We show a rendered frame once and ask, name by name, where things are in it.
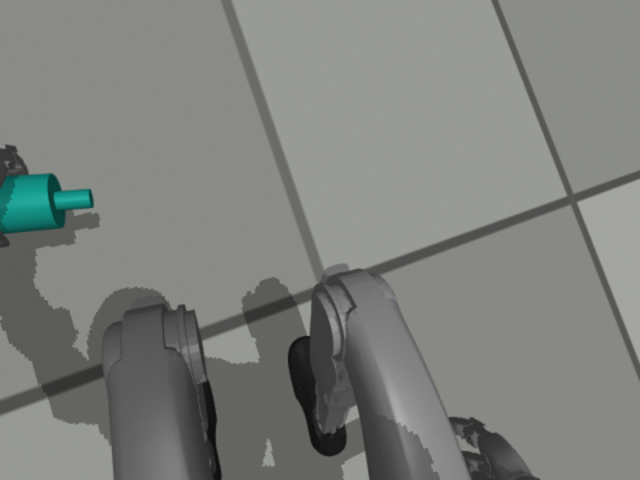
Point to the bottle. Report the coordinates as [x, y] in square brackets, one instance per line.
[36, 202]

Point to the right robot foot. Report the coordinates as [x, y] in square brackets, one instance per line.
[304, 384]

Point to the left robot foot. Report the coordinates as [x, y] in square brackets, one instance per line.
[211, 431]

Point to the left robot hand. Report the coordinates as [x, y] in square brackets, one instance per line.
[11, 165]

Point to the right robot hand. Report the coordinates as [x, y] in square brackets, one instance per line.
[497, 459]

